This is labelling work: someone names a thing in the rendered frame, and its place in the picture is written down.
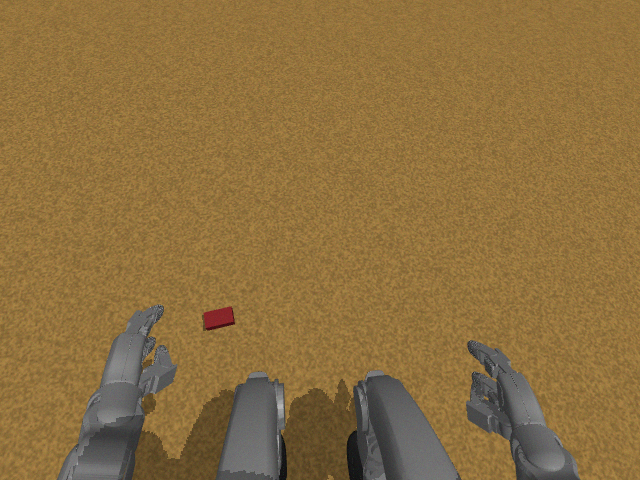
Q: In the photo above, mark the left robot hand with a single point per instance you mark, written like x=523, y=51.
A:
x=129, y=349

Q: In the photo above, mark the small box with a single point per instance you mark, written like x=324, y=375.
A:
x=219, y=318

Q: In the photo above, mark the right robot hand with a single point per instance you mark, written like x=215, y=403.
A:
x=512, y=402

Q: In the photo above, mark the left robot arm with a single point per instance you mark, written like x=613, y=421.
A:
x=109, y=435

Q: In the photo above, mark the right robot arm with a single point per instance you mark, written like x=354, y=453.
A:
x=538, y=454

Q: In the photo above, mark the right robot foot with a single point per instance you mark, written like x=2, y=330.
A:
x=353, y=458

